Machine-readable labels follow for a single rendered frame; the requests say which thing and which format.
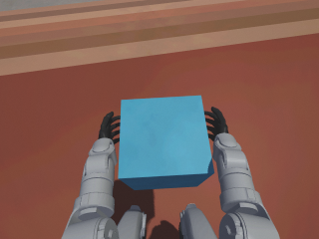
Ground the robot left thigh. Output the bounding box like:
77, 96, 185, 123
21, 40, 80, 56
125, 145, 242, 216
117, 209, 147, 239

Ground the robot thigh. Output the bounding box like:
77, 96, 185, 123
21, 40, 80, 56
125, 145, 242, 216
179, 208, 217, 239
117, 209, 147, 239

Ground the robot right upper arm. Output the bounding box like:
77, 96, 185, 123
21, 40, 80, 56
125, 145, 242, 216
218, 211, 280, 239

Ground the carton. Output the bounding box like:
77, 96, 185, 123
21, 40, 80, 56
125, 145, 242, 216
118, 95, 214, 190

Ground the left robot hand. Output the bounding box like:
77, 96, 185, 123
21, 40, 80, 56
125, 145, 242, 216
98, 112, 121, 144

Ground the robot right thigh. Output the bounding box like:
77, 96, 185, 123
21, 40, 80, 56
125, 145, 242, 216
179, 208, 217, 239

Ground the robot left upper arm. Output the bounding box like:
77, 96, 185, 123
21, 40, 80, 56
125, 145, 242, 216
62, 216, 120, 239

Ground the right robot hand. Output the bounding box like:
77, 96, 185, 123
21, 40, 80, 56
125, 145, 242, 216
204, 107, 229, 141

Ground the robot left forearm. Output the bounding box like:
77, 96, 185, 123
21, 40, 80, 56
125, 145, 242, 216
61, 137, 118, 239

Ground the robot right forearm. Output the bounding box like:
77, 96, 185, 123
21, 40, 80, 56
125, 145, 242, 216
212, 132, 280, 238

